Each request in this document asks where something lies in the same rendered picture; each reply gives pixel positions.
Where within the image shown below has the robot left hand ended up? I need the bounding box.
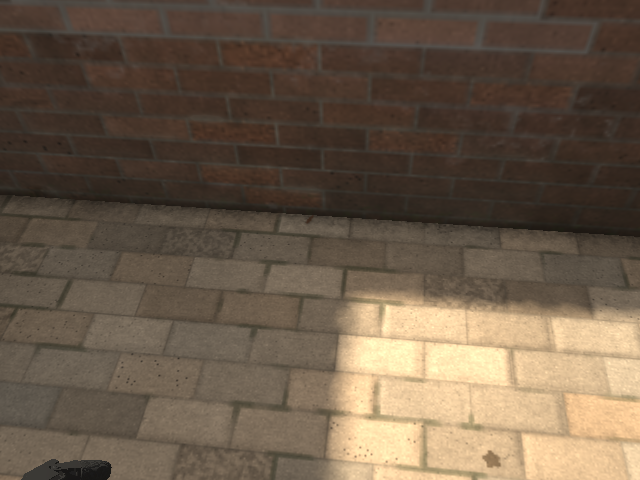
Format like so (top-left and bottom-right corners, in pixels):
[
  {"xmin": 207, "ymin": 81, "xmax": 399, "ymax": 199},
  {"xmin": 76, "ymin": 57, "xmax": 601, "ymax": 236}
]
[{"xmin": 21, "ymin": 459, "xmax": 112, "ymax": 480}]

